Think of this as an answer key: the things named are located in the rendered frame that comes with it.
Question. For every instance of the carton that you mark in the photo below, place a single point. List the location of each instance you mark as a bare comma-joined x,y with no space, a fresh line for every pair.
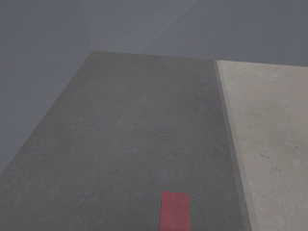
175,212

